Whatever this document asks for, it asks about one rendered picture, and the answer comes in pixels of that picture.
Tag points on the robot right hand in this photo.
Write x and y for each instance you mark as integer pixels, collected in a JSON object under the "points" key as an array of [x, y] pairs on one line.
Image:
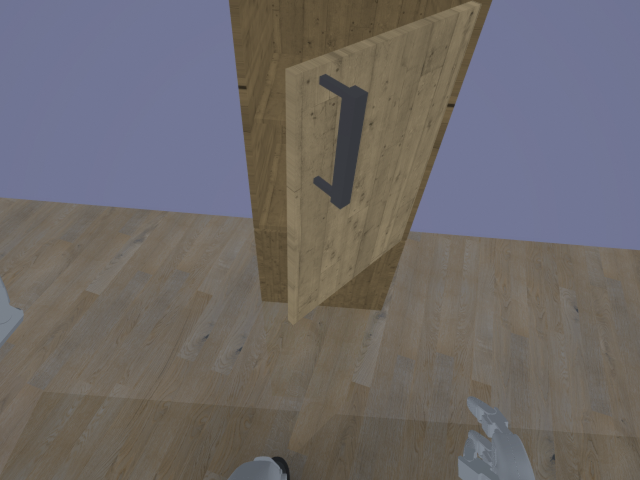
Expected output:
{"points": [[504, 458]]}

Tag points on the robot left hand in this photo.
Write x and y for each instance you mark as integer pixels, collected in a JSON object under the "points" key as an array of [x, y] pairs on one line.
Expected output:
{"points": [[10, 317]]}

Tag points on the left robot shin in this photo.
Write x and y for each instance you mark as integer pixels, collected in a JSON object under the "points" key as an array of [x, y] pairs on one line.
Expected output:
{"points": [[264, 458]]}

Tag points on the cupboard door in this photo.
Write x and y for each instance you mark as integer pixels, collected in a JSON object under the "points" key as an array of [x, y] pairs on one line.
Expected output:
{"points": [[409, 74]]}

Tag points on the handle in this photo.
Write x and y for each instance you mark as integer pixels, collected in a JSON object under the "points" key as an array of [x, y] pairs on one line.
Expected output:
{"points": [[351, 120]]}

